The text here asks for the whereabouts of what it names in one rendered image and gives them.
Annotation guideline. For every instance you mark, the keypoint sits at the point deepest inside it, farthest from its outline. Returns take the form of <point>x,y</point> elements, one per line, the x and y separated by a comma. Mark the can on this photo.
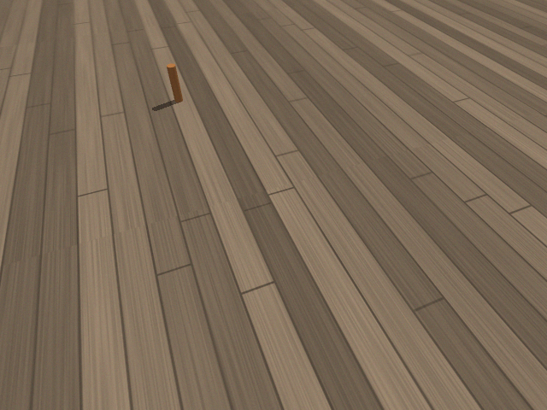
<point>174,80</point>

